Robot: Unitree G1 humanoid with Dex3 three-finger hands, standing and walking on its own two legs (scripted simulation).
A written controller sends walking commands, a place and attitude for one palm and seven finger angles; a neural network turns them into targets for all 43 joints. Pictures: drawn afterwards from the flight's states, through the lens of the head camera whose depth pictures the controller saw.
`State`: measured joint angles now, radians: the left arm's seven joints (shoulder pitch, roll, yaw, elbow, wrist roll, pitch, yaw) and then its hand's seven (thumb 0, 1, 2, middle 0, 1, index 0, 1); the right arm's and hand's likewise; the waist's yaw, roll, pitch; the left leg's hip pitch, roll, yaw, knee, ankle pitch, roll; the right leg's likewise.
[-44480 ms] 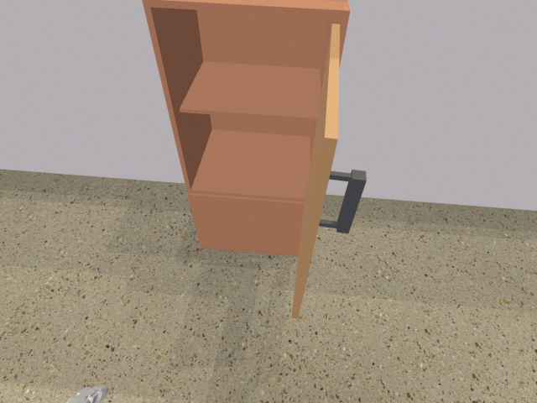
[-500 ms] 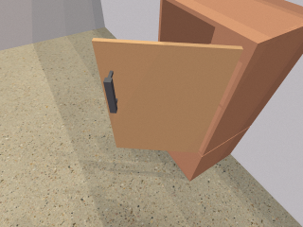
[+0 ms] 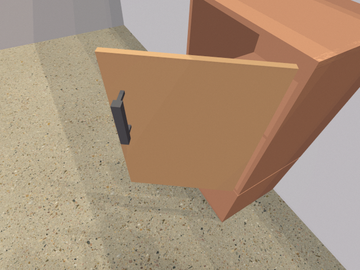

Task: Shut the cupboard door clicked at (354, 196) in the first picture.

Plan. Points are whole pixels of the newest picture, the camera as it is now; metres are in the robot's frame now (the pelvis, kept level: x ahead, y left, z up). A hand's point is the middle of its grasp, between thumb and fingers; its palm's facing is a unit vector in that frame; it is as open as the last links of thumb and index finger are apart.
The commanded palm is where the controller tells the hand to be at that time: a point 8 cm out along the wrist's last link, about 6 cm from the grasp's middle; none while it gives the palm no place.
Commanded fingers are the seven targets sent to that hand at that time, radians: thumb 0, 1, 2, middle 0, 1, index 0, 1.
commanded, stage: come to a stop and stand still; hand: left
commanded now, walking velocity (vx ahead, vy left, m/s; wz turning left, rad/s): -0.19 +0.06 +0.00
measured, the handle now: (123, 118) +0.46 +0.18 +0.05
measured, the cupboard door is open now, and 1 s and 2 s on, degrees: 55 55 55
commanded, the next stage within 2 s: look again from close up in 0.88 s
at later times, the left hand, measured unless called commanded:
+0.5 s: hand out of the picture +0.04 +0.19 -0.17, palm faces -0.04 -0.97 -0.23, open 7.3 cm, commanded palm none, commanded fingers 0.00 0.90 0.90 -0.20 -0.30 -0.20 -0.30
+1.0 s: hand out of the picture -0.03 +0.23 -0.16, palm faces -0.05 -0.97 -0.23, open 7.3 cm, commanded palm none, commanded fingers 0.00 0.90 0.90 -0.20 -0.30 -0.20 -0.30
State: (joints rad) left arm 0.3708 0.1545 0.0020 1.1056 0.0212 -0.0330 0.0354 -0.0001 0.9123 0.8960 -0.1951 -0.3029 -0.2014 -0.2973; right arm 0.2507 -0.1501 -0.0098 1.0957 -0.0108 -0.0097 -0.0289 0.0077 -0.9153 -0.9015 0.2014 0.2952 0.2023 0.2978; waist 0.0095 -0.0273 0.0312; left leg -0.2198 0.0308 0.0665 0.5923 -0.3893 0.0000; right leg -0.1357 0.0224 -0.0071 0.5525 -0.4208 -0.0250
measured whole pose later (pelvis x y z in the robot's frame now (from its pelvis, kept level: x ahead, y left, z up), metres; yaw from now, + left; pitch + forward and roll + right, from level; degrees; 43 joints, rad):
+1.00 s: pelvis -0.03 +0.04 +0.01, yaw -3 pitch -1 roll +0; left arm 0.34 0.19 -0.02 1.04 0.02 0.00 0.02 0.00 0.91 0.90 -0.20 -0.30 -0.20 -0.30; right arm 0.29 -0.21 0.00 1.03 -0.02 0.00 0.00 0.01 -0.91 -0.90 0.20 0.30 0.20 0.30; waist 0.00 0.02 0.04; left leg -0.22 -0.08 0.06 0.43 -0.21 0.09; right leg -0.24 -0.02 0.05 0.48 -0.23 0.01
